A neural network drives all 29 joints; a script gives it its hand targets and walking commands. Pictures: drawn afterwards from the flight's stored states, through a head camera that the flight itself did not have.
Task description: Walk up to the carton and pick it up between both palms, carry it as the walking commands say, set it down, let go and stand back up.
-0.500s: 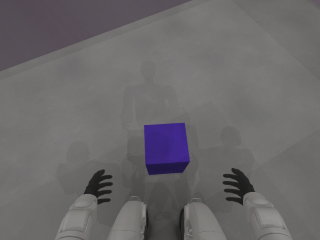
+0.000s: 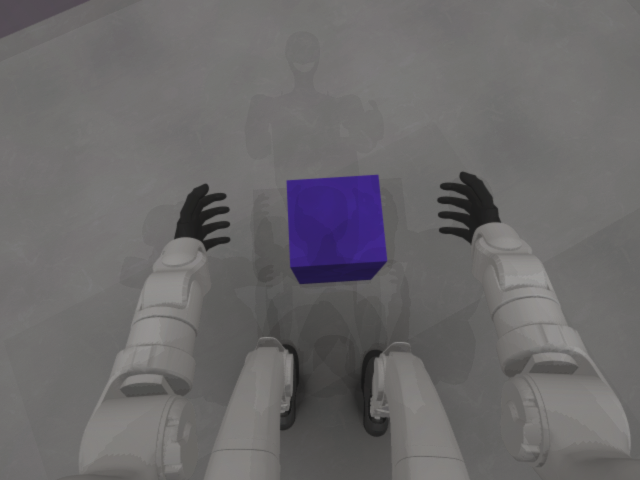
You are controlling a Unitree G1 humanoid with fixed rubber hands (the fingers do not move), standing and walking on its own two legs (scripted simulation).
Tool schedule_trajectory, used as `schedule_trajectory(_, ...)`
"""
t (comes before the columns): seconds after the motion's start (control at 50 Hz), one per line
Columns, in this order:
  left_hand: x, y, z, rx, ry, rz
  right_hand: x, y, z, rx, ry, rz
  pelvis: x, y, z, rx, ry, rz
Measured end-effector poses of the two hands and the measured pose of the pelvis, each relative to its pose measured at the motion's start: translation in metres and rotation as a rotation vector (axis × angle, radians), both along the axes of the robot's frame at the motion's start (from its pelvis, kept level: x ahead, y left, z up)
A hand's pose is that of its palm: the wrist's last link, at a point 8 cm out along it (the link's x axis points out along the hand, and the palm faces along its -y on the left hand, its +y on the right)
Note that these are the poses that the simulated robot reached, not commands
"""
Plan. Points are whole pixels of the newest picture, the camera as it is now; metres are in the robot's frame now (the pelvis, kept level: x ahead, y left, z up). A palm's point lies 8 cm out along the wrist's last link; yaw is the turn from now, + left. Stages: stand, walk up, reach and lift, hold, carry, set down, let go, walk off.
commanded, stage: reach and lift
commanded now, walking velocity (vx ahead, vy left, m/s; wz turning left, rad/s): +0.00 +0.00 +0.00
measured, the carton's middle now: (334, 236) +0.49 +0.01 -0.52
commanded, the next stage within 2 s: none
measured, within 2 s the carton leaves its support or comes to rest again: neither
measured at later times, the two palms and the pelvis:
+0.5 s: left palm (207, 167) +0.49 +0.20 -0.12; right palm (470, 157) +0.52 -0.18 -0.12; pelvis +0.02 +0.00 -0.02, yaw +0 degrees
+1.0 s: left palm (232, 204) +0.48 +0.19 -0.26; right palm (441, 191) +0.51 -0.18 -0.26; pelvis -0.01 +0.00 -0.13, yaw +1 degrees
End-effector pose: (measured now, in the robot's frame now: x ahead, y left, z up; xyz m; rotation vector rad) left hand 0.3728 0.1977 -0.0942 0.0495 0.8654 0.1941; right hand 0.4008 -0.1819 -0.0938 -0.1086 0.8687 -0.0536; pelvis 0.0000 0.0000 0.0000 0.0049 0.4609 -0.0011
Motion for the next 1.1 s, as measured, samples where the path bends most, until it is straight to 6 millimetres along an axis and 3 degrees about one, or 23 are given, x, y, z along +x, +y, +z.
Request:
schedule_trajectory(0.28,0.08,-0.002,-0.017,-0.011,-0.176,0.031,0.081,0.001,-0.016,0.002,-0.168,-0.011,0.009,-0.001,-0.017,0.004,0.212,0.004)
schedule_trajectory(0.46,0.115,0.0,-0.024,-0.003,-0.252,0.034,0.114,0.0,-0.027,0.011,-0.229,-0.005,0.014,0.001,-0.02,0.009,0.303,-0.004)
schedule_trajectory(0.6,0.116,-0.002,-0.036,-0.003,-0.24,0.021,0.115,-0.008,-0.038,0.012,-0.231,-0.007,0.018,0.002,-0.021,0.012,0.35,-0.009)
schedule_trajectory(0.7,0.112,-0.004,-0.057,-0.008,-0.215,0.016,0.113,-0.009,-0.056,0.018,-0.212,-0.013,0.016,0.002,-0.034,0.012,0.372,-0.01)
schedule_trajectory(1.1,0.108,-0.005,-0.193,0.003,-0.216,0.033,0.11,0.001,-0.194,0.009,-0.217,-0.03,-0.013,-0.003,-0.159,0.007,0.397,0.01)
